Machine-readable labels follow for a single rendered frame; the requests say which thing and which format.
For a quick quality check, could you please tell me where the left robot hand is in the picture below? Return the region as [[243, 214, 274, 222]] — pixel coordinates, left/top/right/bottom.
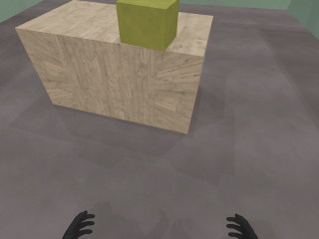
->
[[62, 210, 95, 239]]

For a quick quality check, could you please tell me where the right robot hand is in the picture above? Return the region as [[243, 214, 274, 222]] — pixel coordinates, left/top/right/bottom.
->
[[226, 213, 258, 239]]

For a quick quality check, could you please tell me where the pedestal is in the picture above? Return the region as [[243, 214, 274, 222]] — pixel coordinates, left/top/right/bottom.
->
[[15, 0, 213, 134]]

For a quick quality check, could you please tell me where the carton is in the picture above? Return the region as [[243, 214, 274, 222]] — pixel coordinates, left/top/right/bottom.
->
[[116, 0, 179, 52]]

